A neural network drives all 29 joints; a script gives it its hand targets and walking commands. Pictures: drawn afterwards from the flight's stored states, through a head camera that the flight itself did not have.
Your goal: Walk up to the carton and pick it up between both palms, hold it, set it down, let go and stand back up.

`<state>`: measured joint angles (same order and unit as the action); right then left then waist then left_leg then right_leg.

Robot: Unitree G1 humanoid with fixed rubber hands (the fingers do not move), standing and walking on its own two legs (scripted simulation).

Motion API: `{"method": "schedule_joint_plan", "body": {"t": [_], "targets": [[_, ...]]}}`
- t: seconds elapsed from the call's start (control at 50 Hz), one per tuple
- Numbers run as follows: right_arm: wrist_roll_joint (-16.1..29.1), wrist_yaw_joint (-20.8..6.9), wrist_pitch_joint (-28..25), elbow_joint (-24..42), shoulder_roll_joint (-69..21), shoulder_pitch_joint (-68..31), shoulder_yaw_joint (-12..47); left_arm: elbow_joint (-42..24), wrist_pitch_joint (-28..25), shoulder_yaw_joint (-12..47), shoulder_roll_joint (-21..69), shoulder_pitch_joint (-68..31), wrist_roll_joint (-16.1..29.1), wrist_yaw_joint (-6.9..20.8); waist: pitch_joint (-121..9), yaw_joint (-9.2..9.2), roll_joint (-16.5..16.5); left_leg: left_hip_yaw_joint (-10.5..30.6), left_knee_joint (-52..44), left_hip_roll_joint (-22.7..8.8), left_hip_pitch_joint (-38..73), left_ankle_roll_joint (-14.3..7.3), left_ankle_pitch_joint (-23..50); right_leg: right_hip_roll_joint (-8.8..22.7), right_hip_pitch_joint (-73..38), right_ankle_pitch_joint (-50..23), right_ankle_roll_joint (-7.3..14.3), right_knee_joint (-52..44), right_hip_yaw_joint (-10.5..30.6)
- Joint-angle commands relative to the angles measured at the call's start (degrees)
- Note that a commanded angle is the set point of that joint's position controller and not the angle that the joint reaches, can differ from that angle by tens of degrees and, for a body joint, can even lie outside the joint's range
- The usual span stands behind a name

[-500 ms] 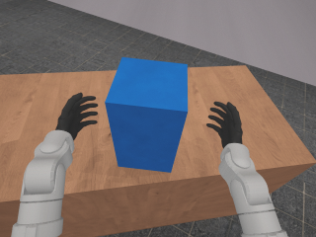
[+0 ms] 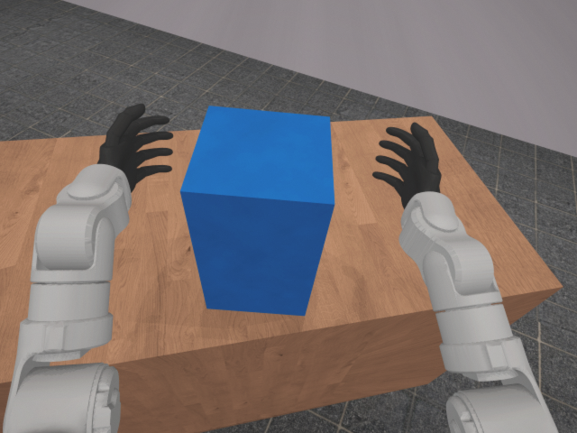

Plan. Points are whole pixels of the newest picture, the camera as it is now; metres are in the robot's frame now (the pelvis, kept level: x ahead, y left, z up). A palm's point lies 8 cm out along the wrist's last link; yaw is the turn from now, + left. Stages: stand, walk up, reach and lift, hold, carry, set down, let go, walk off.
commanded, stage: reach and lift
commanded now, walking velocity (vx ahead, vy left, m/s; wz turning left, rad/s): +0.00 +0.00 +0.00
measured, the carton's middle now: (262, 222) +0.40 +0.02 +0.05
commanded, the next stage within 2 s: none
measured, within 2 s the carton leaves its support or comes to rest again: neither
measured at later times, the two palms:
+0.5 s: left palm (118, 76) +0.45 +0.19 +0.25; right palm (411, 110) +0.42 -0.15 +0.24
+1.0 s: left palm (152, 146) +0.44 +0.17 +0.16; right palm (380, 172) +0.41 -0.13 +0.15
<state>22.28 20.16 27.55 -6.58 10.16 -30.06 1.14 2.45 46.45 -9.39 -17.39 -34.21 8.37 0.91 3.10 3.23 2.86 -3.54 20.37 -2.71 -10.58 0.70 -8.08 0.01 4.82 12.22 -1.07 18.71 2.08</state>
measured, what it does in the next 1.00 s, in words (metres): stands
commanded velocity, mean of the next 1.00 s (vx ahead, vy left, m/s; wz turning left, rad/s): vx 0.00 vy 0.00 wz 0.00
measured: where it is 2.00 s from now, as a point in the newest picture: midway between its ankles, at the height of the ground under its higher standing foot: outside the picture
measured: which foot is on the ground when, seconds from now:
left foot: down 0.00-1.00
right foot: down 0.00-1.00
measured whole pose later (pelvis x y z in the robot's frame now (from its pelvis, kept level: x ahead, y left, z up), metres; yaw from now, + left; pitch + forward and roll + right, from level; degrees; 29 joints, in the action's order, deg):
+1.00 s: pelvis -0.01 +0.00 +0.00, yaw +0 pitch +3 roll -1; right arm 18.9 19.9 13.6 -47.5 4.7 -50.9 0.4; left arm 51.1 19.2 -4.1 -15.6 -56.4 7.1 -2.9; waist -2.0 3.6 2.8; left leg -2.2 21.9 -3.4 -18.0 0.8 -7.3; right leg -0.7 11.0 10.2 -1.0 17.8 0.7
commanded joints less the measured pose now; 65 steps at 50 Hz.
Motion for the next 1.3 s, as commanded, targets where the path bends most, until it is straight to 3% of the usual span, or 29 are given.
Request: {"method": "schedule_joint_plan", "body": {"t": [0.0,0.06,0.1,0.18,0.32,0.54,0.64,0.8,0.88,0.92,1.0,1.14,1.2,1.28], "targets": [[0.4,-0.1,-1.0,2.4,5.6,-33.0,-2.5,0.8,-5.8,-0.3,-11.3,-33.2,3.1,-2.3,-26.0,-0.19,-4.1,-1.2,-3.4,2.6,9.8,-3.2,-0.7,-2.3,1.8,-14.2,-2.1,-0.2,-2.2],[4.2,1.0,0.3,-6.1,7.1,-32.1,0.6,9.1,-4.9,-0.9,-11.9,-30.6,1.7,-0.8,-28.3,0.56,-4.4,-0.6,-0.8,2.9,15.4,-1.9,10.0,-2.2,-1.2,-26.5,-3.4,-0.2,-2.1],[5.6,2.0,1.0,-9.3,7.5,-33.7,1.5,12.4,-4.5,-1.5,-12.1,-31.2,0.7,0.7,-27.2,1.13,-4.2,-0.5,-0.2,3.3,17.2,-0.8,12.2,-2.4,-1.5,-29.2,-4.0,-0.7,-2.7],[6.2,2.7,1.8,-13.1,7.1,-39.0,1.2,16.9,-4.9,-1.5,-12.7,-35.9,-0.1,1.5,-24.2,1.51,-4.9,-0.6,0.6,3.0,17.3,0.5,12.8,-3.4,0.3,-25.2,-2.9,-2.3,-3.9],[5.4,1.4,1.1,-17.3,8.6,-48.5,-0.6,21.3,-6.8,0.2,-14.2,-46.4,1.0,-0.1,-28.5,3.02,-7.8,-0.3,3.3,2.6,18.1,2.6,15.2,-3.8,2.6,-24.1,-1.8,-2.9,-4.9],[5.1,0.3,-2.7,-29.4,6.7,-47.6,1.6,35.6,-14.8,2.9,-10.9,-46.6,-0.6,0.2,-26.4,2.74,-6.6,0.4,1.8,2.7,17.6,1.5,13.7,-3.7,3.1,-22.7,-1.9,-3.9,-5.3],[2.3,0.0,-7.0,-29.2,3.6,-43.3,1.0,36.4,-20.0,2.6,-8.4,-43.4,-2.5,0.1,-24.2,1.97,-6.3,0.1,1.3,2.9,18.0,1.2,11.6,-3.8,4.8,-18.8,-1.6,-4.7,-5.7],[-4.6,-0.9,-13.5,-27.4,1.3,-45.1,-2.8,37.4,-27.7,3.7,-6.7,-47.1,-1.8,-3.1,-32.3,1.73,-7.0,-0.2,2.9,2.9,16.6,0.8,7.4,-3.3,8.2,-16.3,-2.1,-2.5,-6.4],[-5.6,-0.8,-15.5,-31.3,0.3,-43.2,-3.0,41.3,-30.5,4.3,-4.8,-45.6,-2.1,-3.5,-33.2,1.55,-6.9,0.1,3.4,2.7,16.1,0.9,8.4,-3.2,9.1,-16.9,-2.3,-1.8,-6.4],[-3.8,-0.4,-15.8,-30.9,2.0,-43.7,-2.8,38.4,-29.4,4.4,-4.9,-48.2,-0.8,-4.3,-37.1,1.03,-8.7,1.3,3.1,2.2,19.6,1.5,9.9,-4.2,11.3,-15.2,-2.5,-2.7,-5.8],[-3.2,0.1,-15.6,-37.0,1.0,-41.7,-1.7,45.5,-28.7,4.6,-3.6,-44.7,-1.6,-3.7,-28.3,0.71,-5.8,1.1,1.7,2.1,16.4,0.4,6.3,-4.0,12.9,-10.5,-2.8,-3.8,-5.3],[-4.9,-1.1,-19.9,-38.7,-0.1,-39.3,-2.5,47.9,-34.8,5.4,-1.2,-42.7,-2.9,-3.1,-28.8,0.99,-7.8,1.7,3.0,2.4,17.1,1.5,10.3,-3.8,13.7,-13.3,-2.1,-3.7,-5.5],[-5.6,-1.4,-21.5,-38.4,-0.9,-38.9,-2.5,48.0,-36.4,5.1,-0.7,-42.3,-3.4,-2.9,-29.7,0.45,-7.4,1.5,3.4,2.6,16.5,1.4,11.7,-3.7,13.4,-13.8,-2.1,-3.4,-5.3],[-6.2,-1.5,-24.0,-35.7,-1.3,-37.8,-2.2,45.5,-38.7,3.1,-0.6,-40.9,-4.6,-2.6,-34.6,0.00,-6.2,1.0,5.0,2.9,17.4,1.5,16.5,-3.6,11.6,-19.9,-2.8,-2.2,-4.9]]}}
